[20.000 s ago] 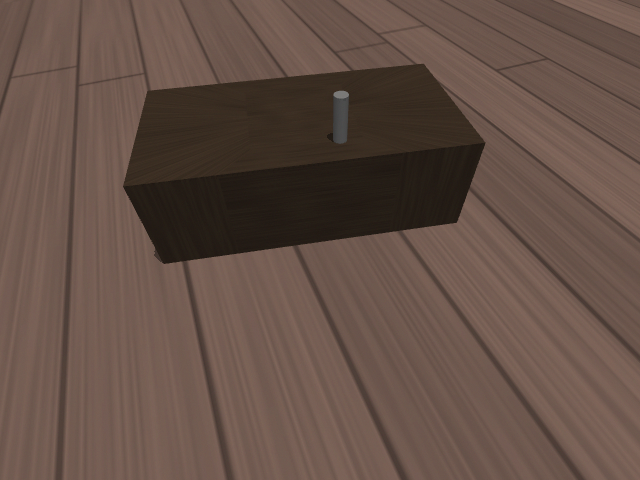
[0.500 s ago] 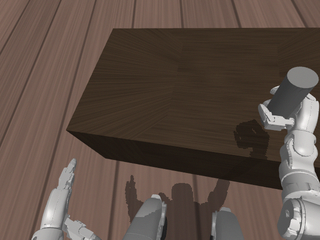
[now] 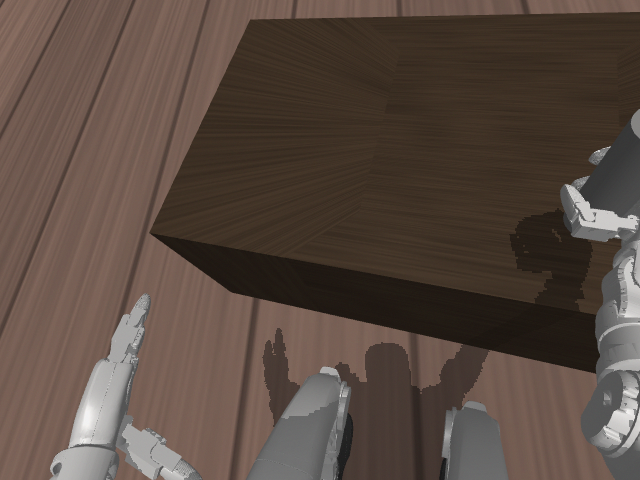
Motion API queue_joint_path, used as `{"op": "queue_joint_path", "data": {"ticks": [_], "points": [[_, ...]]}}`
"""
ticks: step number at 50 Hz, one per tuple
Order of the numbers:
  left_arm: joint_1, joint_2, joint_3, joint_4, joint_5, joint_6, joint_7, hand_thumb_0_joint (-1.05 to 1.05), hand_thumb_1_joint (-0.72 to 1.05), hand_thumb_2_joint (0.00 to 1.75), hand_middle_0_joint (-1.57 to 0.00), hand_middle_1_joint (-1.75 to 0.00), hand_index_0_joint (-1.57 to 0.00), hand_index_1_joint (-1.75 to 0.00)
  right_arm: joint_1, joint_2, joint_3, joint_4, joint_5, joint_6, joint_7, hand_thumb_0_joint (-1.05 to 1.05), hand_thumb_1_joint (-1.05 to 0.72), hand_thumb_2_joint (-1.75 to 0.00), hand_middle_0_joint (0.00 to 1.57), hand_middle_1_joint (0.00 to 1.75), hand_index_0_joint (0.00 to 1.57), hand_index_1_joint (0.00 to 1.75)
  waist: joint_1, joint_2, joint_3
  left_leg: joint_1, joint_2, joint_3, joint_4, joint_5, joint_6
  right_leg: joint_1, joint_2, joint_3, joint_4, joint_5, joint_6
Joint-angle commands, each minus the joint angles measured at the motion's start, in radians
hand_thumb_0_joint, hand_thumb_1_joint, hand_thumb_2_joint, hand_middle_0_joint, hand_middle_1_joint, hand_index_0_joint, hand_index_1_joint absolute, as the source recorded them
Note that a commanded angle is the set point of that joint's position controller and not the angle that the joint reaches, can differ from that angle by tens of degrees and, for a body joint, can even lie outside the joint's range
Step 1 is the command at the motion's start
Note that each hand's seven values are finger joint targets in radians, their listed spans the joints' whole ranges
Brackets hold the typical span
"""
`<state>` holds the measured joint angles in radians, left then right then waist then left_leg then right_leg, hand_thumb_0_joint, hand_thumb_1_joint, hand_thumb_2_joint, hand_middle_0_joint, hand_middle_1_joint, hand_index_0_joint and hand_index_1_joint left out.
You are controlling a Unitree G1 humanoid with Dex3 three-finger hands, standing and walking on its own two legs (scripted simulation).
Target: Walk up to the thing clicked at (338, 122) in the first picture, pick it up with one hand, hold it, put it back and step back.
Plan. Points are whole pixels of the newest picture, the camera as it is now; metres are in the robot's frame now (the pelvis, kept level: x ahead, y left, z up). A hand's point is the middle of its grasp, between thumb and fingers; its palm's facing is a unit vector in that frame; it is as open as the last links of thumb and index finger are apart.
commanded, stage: crouch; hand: right
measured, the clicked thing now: (618, 182) +0.49 -0.22 +0.02
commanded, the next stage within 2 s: lower in 0.04 s
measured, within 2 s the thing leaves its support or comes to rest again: rests again in 1.30 s
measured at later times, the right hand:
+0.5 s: hand (578, 212) +0.50 -0.22 -0.08, palm faces +0.23 +0.97 +0.03, open 7.6 cm
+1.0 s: hand (565, 220) +0.51 -0.21 -0.12, palm faces +0.22 +0.97 +0.02, open 7.6 cm
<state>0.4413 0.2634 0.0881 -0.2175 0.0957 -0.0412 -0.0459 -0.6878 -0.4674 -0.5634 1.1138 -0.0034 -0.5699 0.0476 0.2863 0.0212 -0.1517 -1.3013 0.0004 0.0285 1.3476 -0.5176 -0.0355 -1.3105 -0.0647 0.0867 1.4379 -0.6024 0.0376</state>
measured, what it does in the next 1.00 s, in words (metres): lowers itself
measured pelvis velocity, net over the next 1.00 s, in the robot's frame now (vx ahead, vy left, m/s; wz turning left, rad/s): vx -0.02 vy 0.00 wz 0.04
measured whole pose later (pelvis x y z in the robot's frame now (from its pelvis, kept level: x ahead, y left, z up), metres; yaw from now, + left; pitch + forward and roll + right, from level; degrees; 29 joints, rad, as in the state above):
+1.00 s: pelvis -0.02 +0.00 -0.06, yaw +2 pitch +33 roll +6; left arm 0.48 0.32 0.14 -0.44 0.10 -0.09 -0.07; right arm -0.75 -0.61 -0.64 1.16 -0.05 -0.61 0.06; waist 0.39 0.05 -0.14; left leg -1.58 -0.01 0.04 1.56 -0.55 -0.04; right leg -1.60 -0.07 0.12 1.68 -0.66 0.04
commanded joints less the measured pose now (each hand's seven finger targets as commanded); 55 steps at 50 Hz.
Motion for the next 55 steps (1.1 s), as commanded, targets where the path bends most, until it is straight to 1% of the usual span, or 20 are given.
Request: {"op": "queue_joint_path", "data": {"ticks": [1,2,6,10,11,13,17,19,20,21,22,24,26,31,37,42,44,46,51,55], "points": [[0.059,0.158,0.111,-0.195,-0.005,-0.056,0.021,0.0,-0.51,0.03,-0.05,-0.06,-0.06,-0.04,-0.36,-0.241,-0.011,-0.193,0.0,-0.071,0.014,0.0,-0.36,-1.34,1.34,1.46,1.38,1.46,0.003,-0.242,-0.507,0.305,-0.028,0.005,-0.131,0.284,0.05,0.305,0.03,-0.038,-0.168,0.308,-0.04],[0.051,0.144,0.095,-0.208,-0.004,-0.058,0.019,0.0,-0.51,0.04,-0.05,-0.06,-0.06,-0.04,-0.368,-0.226,0.001,-0.206,-0.001,-0.071,0.016,0.0,-0.36,-1.33,1.34,1.45,1.38,1.45,0.007,-0.25,-0.512,0.296,-0.03,0.007,-0.126,0.278,0.052,0.301,0.029,-0.036,-0.17,0.299,-0.04],[0.071,0.187,0.136,-0.237,-0.005,-0.062,0.025,0.0,-0.51,0.04,-0.05,-0.06,-0.06,-0.04,-0.386,-0.275,-0.029,-0.221,0.003,-0.067,0.018,0.0,-0.36,-1.31,1.33,1.43,1.36,1.43,0.025,-0.261,-0.554,0.285,-0.032,0.01,-0.121,0.273,0.051,0.326,0.026,-0.029,-0.158,0.297,-0.039],[0.078,0.14,0.085,-0.209,-0.003,-0.063,0.017,0.0,-0.54,0.05,-0.05,-0.05,-0.05,-0.05,-0.357,-0.229,0.004,-0.13,-0.003,-0.058,0.03,0.0,-0.4,-1.35,1.35,1.47,1.39,1.47,0.016,-0.27,-0.464,0.224,-0.035,0.02,-0.102,0.232,0.057,0.262,0.029,-0.029,-0.16,0.255,-0.038],[0.069,0.139,0.078,-0.236,-0.003,-0.067,0.017,0.0,-0.54,0.05,-0.05,-0.05,-0.05,-0.05,-0.359,-0.231,-0.007,-0.147,0.001,-0.062,0.029,0.0,-0.39,-1.34,1.35,1.46,1.38,1.46,0.022,-0.249,-0.471,0.223,-0.036,0.018,-0.1,0.224,0.056,0.247,0.025,-0.024,-0.151,0.243,-0.041],[0.052,0.172,0.111,-0.272,-0.003,-0.071,0.019,0.0,-0.54,0.05,-0.05,-0.05,-0.05,-0.05,-0.362,-0.263,-0.028,-0.137,-0.001,-0.067,0.022,0.0,-0.38,-1.34,1.34,1.45,1.37,1.45,0.027,-0.243,-0.483,0.221,-0.034,0.012,-0.093,0.209,0.055,0.228,0.025,-0.023,-0.136,0.222,-0.042],[0.078,0.211,0.158,-0.297,0.0,-0.076,0.021,0.0,-0.54,0.05,-0.05,-0.05,-0.05,-0.05,-0.37,-0.292,-0.042,-0.142,-0.008,-0.09,0.017,0.0,-0.4,-1.35,1.35,1.46,1.38,1.46,0.055,-0.262,-0.538,0.206,-0.039,0.026,-0.052,0.261,0.057,0.251,0.025,-0.017,-0.1,0.29,-0.041],[0.085,0.191,0.139,-0.291,0.002,-0.077,0.018,0.0,-0.54,0.06,-0.05,-0.05,-0.05,-0.05,-0.389,-0.304,-0.047,-0.161,-0.012,-0.102,0.015,0.0,-0.39,-1.36,1.36,1.48,1.4,1.48,0.045,-0.286,-0.556,0.19,-0.042,0.024,-0.044,0.261,0.058,0.254,0.025,-0.018,-0.088,0.296,-0.042],[0.101,0.181,0.133,-0.279,0.003,-0.075,0.015,0.0,-0.55,0.06,-0.05,-0.05,-0.05,-0.05,-0.386,-0.286,-0.041,-0.133,-0.012,-0.103,0.018,0.0,-0.39,-1.36,1.35,1.47,1.39,1.47,0.06,-0.282,-0.52,0.176,-0.042,0.026,-0.041,0.252,0.058,0.229,0.026,-0.018,-0.085,0.282,-0.041],[0.086,0.169,0.113,-0.29,0.003,-0.078,0.012,0.0,-0.55,0.06,-0.05,-0.05,-0.05,-0.05,-0.394,-0.284,-0.037,-0.152,-0.011,-0.109,0.019,0.0,-0.39,-1.35,1.35,1.46,1.38,1.46,0.046,-0.291,-0.545,0.18,-0.041,0.024,-0.033,0.243,0.058,0.219,0.028,-0.018,-0.082,0.268,-0.041],[0.082,0.182,0.127,-0.307,0.003,-0.08,0.014,0.0,-0.55,0.06,-0.05,-0.05,-0.05,-0.05,-0.41,-0.329,-0.061,-0.188,-0.014,-0.116,0.016,0.0,-0.39,-1.35,1.35,1.46,1.38,1.46,0.047,-0.311,-0.576,0.178,-0.041,0.025,-0.02,0.263,0.06,0.24,0.026,-0.015,-0.072,0.299,-0.037],[0.09,0.191,0.135,-0.309,0.005,-0.08,0.014,0.0,-0.55,0.06,-0.05,-0.05,-0.04,-0.05,-0.409,-0.352,-0.062,-0.2,-0.022,-0.12,0.016,0.0,-0.37,-1.34,1.34,1.46,1.38,1.46,0.039,-0.358,-0.597,0.152,-0.043,0.027,-0.003,0.258,0.063,0.265,0.023,-0.013,-0.067,0.316,-0.032],[0.1,0.218,0.177,-0.308,0.01,-0.077,0.016,0.0,-0.55,0.07,-0.05,-0.05,-0.05,-0.05,-0.387,-0.339,-0.053,-0.171,-0.031,-0.116,0.016,0.0,-0.35,-1.34,1.33,1.45,1.36,1.45,0.06,-0.378,-0.585,0.13,-0.044,0.031,0.003,0.257,0.064,0.278,0.022,-0.012,-0.057,0.328,-0.029],[0.09,0.206,0.161,-0.344,0.008,-0.078,0.007,0.0,-0.55,0.07,-0.04,-0.05,-0.04,-0.05,-0.374,-0.322,-0.054,-0.18,-0.027,-0.107,0.019,0.0,-0.34,-1.37,1.36,1.49,1.4,1.49,0.06,-0.393,-0.574,0.089,-0.047,0.038,0.027,0.252,0.067,0.268,0.014,-0.003,-0.043,0.357,-0.026],[0.087,0.237,0.208,-0.377,-0.001,-0.085,0.007,0.0,-0.55,0.06,-0.05,-0.05,-0.04,-0.05,-0.382,-0.343,-0.055,-0.174,-0.034,-0.098,0.013,0.0,-0.34,-1.38,1.36,1.5,1.41,1.5,0.086,-0.369,-0.566,0.065,-0.045,0.04,0.034,0.216,0.065,0.23,0.014,-0.001,-0.019,0.283,-0.032],[0.118,0.211,0.19,-0.366,-0.003,-0.091,0.001,0.0,-0.56,0.06,-0.04,-0.05,-0.04,-0.05,-0.379,-0.354,-0.07,-0.149,-0.028,-0.104,0.009,0.0,-0.34,-1.39,1.38,1.52,1.42,1.52,0.089,-0.348,-0.547,0.095,-0.045,0.023,0.04,0.235,0.058,0.139,0.021,-0.016,0.011,0.252,-0.042],[0.109,0.23,0.206,-0.389,-0.003,-0.091,0.002,0.0,-0.56,0.06,-0.05,-0.05,-0.04,-0.05,-0.372,-0.377,-0.085,-0.162,-0.033,-0.105,0.007,0.0,-0.34,-1.38,1.37,1.5,1.41,1.5,0.08,-0.344,-0.576,0.098,-0.046,0.026,0.054,0.242,0.06,0.145,0.022,-0.012,0.013,0.267,-0.041],[0.121,0.217,0.196,-0.38,-0.005,-0.092,0.0,0.0,-0.56,0.06,-0.05,-0.05,-0.04,-0.05,-0.385,-0.358,-0.07,-0.15,-0.035,-0.106,0.013,0.0,-0.33,-1.38,1.36,1.5,1.4,1.5,0.097,-0.359,-0.55,0.075,-0.045,0.026,0.059,0.231,0.06,0.133,0.021,-0.013,0.022,0.253,-0.04],[0.1,0.253,0.232,-0.408,-0.006,-0.094,0.0,0.0,-0.56,0.06,-0.04,-0.05,-0.04,-0.05,-0.387,-0.388,-0.082,-0.169,-0.043,-0.103,0.012,0.0,-0.33,-1.35,1.34,1.47,1.38,1.47,0.088,-0.394,-0.585,0.039,-0.046,0.035,0.086,0.219,0.066,0.163,0.019,-0.004,0.026,0.272,-0.033],[0.12,0.266,0.25,-0.411,-0.01,-0.093,0.0,0.0,-0.56,0.07,-0.04,-0.05,-0.04,-0.05,-0.389,-0.38,-0.078,-0.18,-0.042,-0.096,0.015,0.0,-0.33,-1.35,1.34,1.47,1.38,1.47,0.108,-0.404,-0.587,0.023,-0.046,0.038,0.095,0.24,0.063,0.186,0.015,-0.001,0.049,0.312,-0.033]]}}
